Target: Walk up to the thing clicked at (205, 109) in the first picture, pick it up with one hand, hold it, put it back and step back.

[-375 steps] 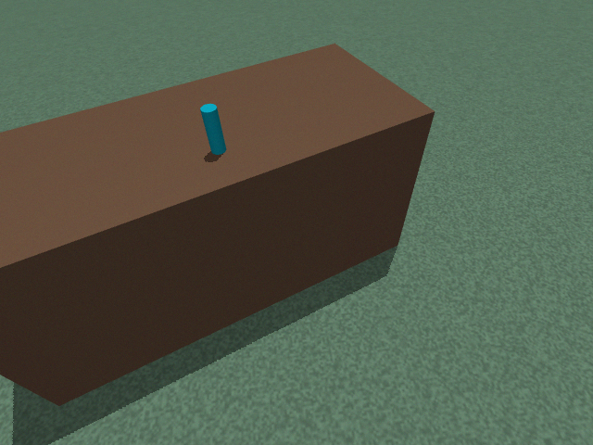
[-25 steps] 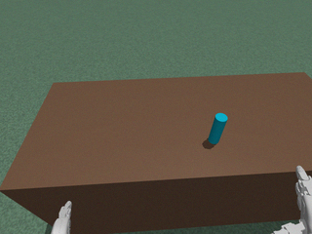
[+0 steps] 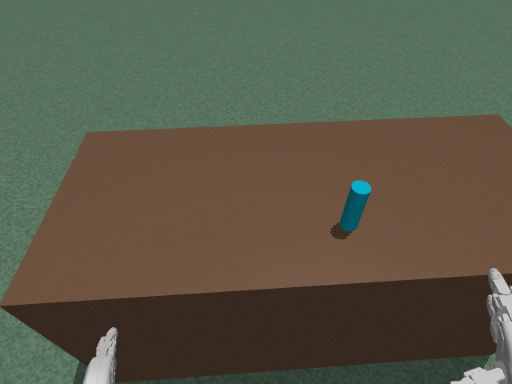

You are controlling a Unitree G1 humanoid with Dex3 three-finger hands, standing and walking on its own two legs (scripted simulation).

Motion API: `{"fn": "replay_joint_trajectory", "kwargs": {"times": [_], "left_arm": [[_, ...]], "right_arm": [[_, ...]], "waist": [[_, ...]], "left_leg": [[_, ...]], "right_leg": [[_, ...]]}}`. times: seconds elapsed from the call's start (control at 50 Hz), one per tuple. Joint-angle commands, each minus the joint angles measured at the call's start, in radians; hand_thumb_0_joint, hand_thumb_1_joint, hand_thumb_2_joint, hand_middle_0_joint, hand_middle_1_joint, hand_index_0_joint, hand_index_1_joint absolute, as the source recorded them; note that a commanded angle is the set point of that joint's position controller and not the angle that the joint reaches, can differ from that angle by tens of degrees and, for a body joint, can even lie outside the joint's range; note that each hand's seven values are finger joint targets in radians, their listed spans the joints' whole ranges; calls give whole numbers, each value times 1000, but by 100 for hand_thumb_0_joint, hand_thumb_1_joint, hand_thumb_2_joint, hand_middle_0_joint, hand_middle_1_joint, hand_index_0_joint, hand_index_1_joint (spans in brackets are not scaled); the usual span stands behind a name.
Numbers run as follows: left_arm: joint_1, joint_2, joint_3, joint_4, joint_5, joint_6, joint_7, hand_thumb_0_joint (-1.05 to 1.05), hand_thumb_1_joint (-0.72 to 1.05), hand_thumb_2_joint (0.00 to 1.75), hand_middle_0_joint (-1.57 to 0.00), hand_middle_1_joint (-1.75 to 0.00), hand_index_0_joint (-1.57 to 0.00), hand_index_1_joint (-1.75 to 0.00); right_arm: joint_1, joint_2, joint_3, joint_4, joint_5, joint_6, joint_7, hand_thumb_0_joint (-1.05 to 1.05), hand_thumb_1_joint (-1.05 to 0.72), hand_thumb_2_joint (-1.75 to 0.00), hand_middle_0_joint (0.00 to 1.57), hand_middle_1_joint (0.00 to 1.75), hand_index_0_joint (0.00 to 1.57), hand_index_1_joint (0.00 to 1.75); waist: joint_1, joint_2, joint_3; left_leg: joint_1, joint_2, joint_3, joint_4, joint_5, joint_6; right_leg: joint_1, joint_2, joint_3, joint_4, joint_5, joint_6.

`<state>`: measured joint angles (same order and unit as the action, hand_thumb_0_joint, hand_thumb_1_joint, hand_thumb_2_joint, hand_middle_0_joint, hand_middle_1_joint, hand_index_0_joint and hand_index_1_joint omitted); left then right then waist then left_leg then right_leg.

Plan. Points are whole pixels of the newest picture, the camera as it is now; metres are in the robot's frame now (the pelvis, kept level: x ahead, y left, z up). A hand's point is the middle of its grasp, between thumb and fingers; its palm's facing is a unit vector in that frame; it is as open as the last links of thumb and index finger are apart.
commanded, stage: go down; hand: right
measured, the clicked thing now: (354, 207) +0.49 -0.20 -0.06
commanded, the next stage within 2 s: none
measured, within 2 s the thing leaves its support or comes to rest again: neither
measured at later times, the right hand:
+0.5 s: hand (476, 266) +0.28 -0.31 +0.04, palm faces +0.22 +0.97 -0.11, open 17.7 cm
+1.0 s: hand (484, 233) +0.34 -0.35 +0.05, palm faces +0.14 +0.99 +0.01, open 17.6 cm
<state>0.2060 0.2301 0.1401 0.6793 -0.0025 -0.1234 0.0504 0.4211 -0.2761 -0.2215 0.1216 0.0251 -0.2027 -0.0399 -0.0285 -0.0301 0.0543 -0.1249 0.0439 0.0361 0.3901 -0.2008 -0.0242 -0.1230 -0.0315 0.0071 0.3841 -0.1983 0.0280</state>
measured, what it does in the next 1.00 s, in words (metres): stands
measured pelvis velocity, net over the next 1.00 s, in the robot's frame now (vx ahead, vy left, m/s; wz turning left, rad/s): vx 0.00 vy -0.02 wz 0.01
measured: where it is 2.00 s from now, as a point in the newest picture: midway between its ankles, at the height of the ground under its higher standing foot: outside the picture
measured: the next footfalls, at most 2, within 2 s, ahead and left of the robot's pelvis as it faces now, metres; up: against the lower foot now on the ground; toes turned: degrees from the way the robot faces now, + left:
none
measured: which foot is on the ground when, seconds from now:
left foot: down 0.00-1.00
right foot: down 0.00-1.00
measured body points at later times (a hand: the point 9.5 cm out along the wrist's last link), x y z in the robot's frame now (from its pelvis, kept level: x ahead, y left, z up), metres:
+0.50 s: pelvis -0.01 +0.00 -0.01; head +0.00 -0.01 +0.44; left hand +0.16 +0.26 -0.09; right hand +0.26 -0.36 +0.05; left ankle +0.01 +0.13 -0.74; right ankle +0.01 -0.14 -0.74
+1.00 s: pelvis +0.00 -0.02 -0.03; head +0.04 -0.04 +0.42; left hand +0.15 +0.25 -0.09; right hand +0.33 -0.40 +0.05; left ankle +0.01 +0.13 -0.74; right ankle +0.01 -0.14 -0.74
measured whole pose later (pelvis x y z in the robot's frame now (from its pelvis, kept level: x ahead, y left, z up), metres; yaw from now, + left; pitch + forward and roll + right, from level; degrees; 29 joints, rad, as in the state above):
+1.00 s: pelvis +0.00 -0.02 -0.03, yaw +1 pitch +8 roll +2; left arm 0.21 0.23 -0.02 0.64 -0.01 -0.19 0.15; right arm -0.35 -0.62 -0.57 0.94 0.30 -0.34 0.56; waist 0.06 0.03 -0.07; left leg -0.49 0.03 0.03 0.65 -0.30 -0.04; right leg -0.53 -0.05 0.02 0.74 -0.35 0.01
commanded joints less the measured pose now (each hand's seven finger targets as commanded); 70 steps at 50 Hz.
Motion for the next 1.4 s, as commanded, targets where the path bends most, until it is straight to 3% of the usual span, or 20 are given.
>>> {"fn": "replay_joint_trajectory", "kwargs": {"times": [0.0,0.08,0.12,0.16,0.22,0.26,0.28,0.32,0.4,0.48,0.6,0.66,0.68,0.76,0.86,0.94,1.06,1.16,1.3,1.38], "left_arm": [[-108,143,36,-131,19,-59,7,0,-54,4,-5,-5,-5,-5],[-125,144,46,-93,17,-46,12,0,-55,4,-5,-5,-5,-5],[-133,171,65,-101,18,-45,20,0,-55,4,-5,-5,-5,-5],[-146,150,40,-82,12,-46,26,0,-55,4,-6,-5,-5,-5],[-163,124,-5,-90,-1,-48,41,0,-55,4,-5,-4,-5,-5],[-167,162,18,-80,-5,-49,60,0,-54,4,-5,-5,-5,-5],[-156,123,-29,-59,-9,-48,59,0,-55,3,-5,-4,-5,-4],[-148,143,-17,-67,-16,-55,71,0,-54,3,-5,-5,-5,-4],[-123,135,-55,-103,-17,-65,82,0,-54,3,-5,-5,-5,-4],[-117,168,-34,-79,-12,-67,93,0,-54,3,-5,-5,-6,-5],[-161,149,-86,-146,-12,-92,107,0,-54,4,-5,-6,-6,-5],[-124,197,-65,-168,-10,-101,124,0,-54,4,-5,-6,-6,-5],[-74,158,-93,-105,-13,-97,121,0,-54,4,-5,-6,-6,-5],[-87,187,-81,-135,-14,-110,128,0,-55,4,-6,-5,-5,-5],[-43,151,-107,-120,-12,-117,117,0,-55,5,-6,-6,-5,-6],[-64,214,-70,-213,-9,-125,125,0,-55,5,-6,-6,-5,-6],[-25,164,-112,-216,-13,-126,118,0,-55,5,-5,-6,-5,-6],[-7,222,-65,-221,-9,-124,123,0,-56,6,-5,-5,-5,-6],[-27,182,-112,-258,-12,-123,113,0,-55,6,-5,-5,-5,-6],[-13,248,-62,-298,-9,-123,120,0,-56,6,-5,-5,-5,-6]], "right_arm": [[-101,-175,-138,-254,5,-95,-3,0,55,-4,4,5,5,5],[-175,-228,-197,-169,23,-105,13,0,56,-5,4,6,5,6],[-219,-215,-187,-113,37,-110,39,0,57,-5,3,6,4,6],[-319,-249,-212,-116,62,-127,67,0,56,-5,3,6,4,6],[-424,-290,-238,14,105,-135,139,0,57,-4,4,6,5,6],[-516,-342,-266,73,135,-144,191,0,60,-5,3,6,4,6],[-523,-352,-273,113,150,-141,224,0,59,-4,3,6,4,6],[-566,-375,-288,208,181,-143,289,0,60,-4,3,5,5,5],[-661,-435,-323,342,237,-152,385,0,61,-4,3,6,4,6],[-783,-511,-347,429,266,-172,453,0,61,-4,3,6,4,6],[-935,-589,-383,492,299,-212,529,0,59,-4,3,5,4,5],[-971,-617,-390,561,312,-211,562,0,57,-4,4,5,5,5],[-971,-599,-378,587,316,-207,576,0,56,-4,4,5,5,5],[-1016,-674,-408,584,314,-211,598,0,56,-4,5,5,5,5],[-1026,-665,-400,635,308,-195,604,0,55,-3,5,5,5,5],[-1070,-694,-409,598,303,-198,604,0,55,-4,5,5,5,5],[-1082,-697,-414,629,297,-183,600,0,54,-4,5,5,5,5],[-1130,-767,-438,619,290,-172,608,0,54,-3,6,4,5,4],[-1176,-802,-446,681,277,-160,631,0,53,-4,6,5,5,5],[-1190,-839,-457,713,273,-147,641,0,55,-4,6,5,6,5]], "waist": [[2,0,-134],[16,-3,-105],[43,21,-130],[36,19,-132],[46,37,-148],[56,24,-146],[43,0,-133],[55,5,-148],[42,-6,-219],[48,-48,-251],[47,-69,-367],[67,-49,-393],[66,-79,-351],[73,-89,-370],[68,-138,-361],[84,-102,-455],[86,-125,-419],[99,-124,-445],[104,-119,-471],[116,-102,-500]], "left_leg": [[-10,-46,41,-42,53,22],[-39,-31,20,-44,57,14],[-52,-32,17,-36,81,12],[-57,-32,19,-32,77,12],[-66,-26,12,-21,89,7],[-87,-18,-6,-24,57,6],[-95,-15,-10,-21,36,9],[-105,-18,-6,-10,22,9],[-95,-27,12,37,107,16],[-139,-31,8,85,102,26],[-170,-37,1,144,97,31],[-197,-43,4,155,87,31],[-229,-45,7,161,75,32],[-259,-44,8,176,59,33],[-297,-52,12,198,39,38],[-279,-55,13,218,99,35],[-315,-55,12,228,50,38],[-329,-51,9,253,118,34],[-348,-46,-1,281,113,32],[-354,-44,-4,295,136,30]], "right_leg": [[-17,31,-33,-44,63,-33],[-38,45,-41,-18,55,-36],[-20,45,-37,-7,70,-39],[-33,44,-30,-6,57,-39],[-50,46,-21,15,59,-44],[-53,43,-16,20,35,-43],[-74,43,-13,18,19,-41],[-85,40,-6,24,4,-41],[-113,41,-1,53,71,-40],[-155,36,1,91,65,-36],[-174,24,13,159,83,-32],[-177,19,18,174,72,-32],[-195,17,18,177,76,-28],[-213,11,19,197,66,-28],[-236,4,26,221,84,-18],[-198,1,30,260,178,-19],[-239,3,29,257,96,-22],[-237,6,29,299,178,-27],[-281,13,26,336,132,-35],[-289,17,27,355,151,-37]]}}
